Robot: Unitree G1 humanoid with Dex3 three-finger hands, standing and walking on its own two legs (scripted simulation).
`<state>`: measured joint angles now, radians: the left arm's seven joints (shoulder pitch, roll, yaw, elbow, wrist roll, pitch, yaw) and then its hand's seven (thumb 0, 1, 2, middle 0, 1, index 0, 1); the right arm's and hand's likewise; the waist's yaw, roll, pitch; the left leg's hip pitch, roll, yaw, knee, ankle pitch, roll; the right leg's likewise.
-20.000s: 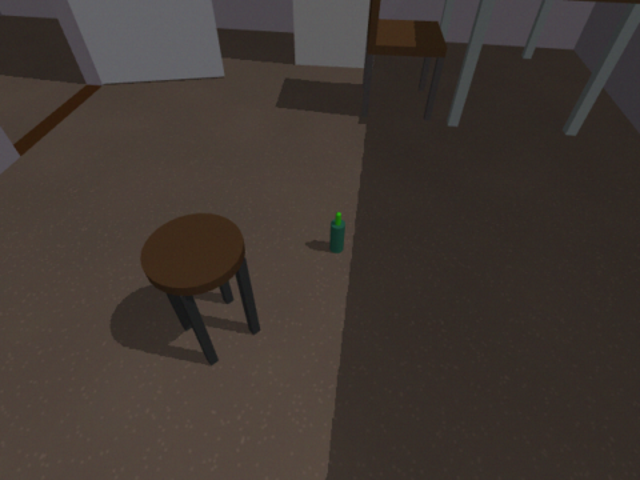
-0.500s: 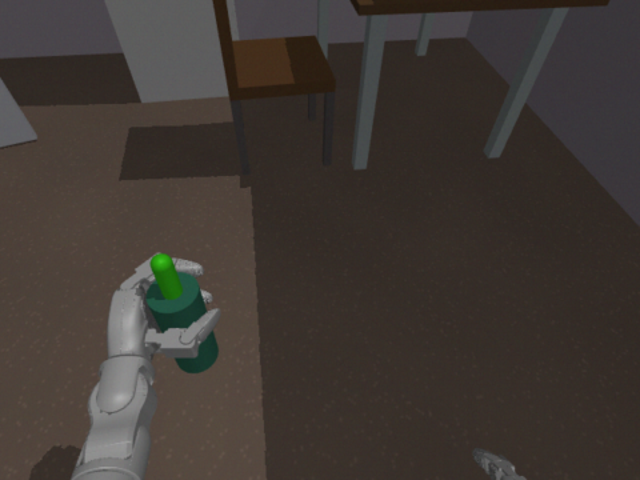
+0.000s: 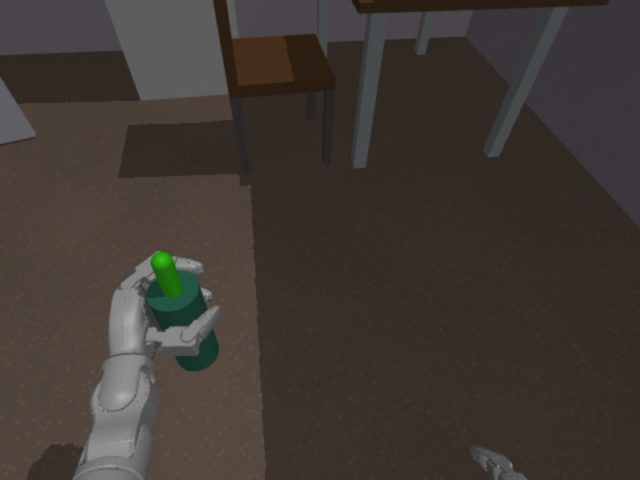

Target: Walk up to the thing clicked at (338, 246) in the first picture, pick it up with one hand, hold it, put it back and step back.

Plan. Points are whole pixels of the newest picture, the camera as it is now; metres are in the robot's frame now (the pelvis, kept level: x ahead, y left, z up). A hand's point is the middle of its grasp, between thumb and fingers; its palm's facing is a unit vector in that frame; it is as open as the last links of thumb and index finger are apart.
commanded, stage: crouch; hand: left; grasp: from the side
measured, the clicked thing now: (181, 311) +0.33 +0.17 +0.04
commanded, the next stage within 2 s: lower in 1.74 s
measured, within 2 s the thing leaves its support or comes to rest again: neither
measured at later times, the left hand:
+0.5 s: hand (207, 358) +0.36 +0.18 -0.16, palm faces +0.11 -0.99 -0.03, open 8.3 cm
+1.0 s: hand (217, 397) +0.36 +0.21 -0.38, palm faces +0.17 -0.99 -0.04, open 8.3 cm
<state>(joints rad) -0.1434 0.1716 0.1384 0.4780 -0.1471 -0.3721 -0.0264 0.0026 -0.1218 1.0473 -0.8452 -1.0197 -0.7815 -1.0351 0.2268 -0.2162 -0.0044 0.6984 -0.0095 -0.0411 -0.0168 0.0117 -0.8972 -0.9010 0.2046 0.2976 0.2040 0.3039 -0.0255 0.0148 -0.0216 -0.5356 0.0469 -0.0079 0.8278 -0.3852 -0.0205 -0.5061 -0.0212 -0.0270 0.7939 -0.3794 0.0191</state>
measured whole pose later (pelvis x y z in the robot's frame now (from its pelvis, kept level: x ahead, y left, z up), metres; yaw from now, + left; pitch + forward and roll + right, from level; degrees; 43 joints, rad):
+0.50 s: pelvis -0.03 +0.00 -0.14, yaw -1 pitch +27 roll -3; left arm -0.39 0.26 0.29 0.89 -0.13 -0.73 -0.12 0.00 -0.14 1.07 -0.85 -1.03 -0.78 -1.05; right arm 0.17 -0.26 -0.02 0.70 -0.07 -0.06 0.04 0.01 -0.89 -0.90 0.20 0.30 0.20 0.30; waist -0.08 -0.01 -0.18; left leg -1.40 0.05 -0.06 1.54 -0.61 -0.03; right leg -1.36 -0.02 -0.04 1.50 -0.61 0.01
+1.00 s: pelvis -0.08 +0.00 -0.33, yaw -3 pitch +32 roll -3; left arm -0.62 0.39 0.48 1.10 -0.09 -0.81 -0.16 0.00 -0.14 1.07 -0.85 -1.03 -0.79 -1.05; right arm 0.07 -0.25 0.03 0.76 -0.13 -0.03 0.09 0.01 -0.92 -0.91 0.20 0.30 0.20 0.30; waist -0.13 -0.03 -0.12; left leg -2.05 0.04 -0.11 2.16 -0.67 -0.05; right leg -2.02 -0.01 -0.04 2.13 -0.67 0.01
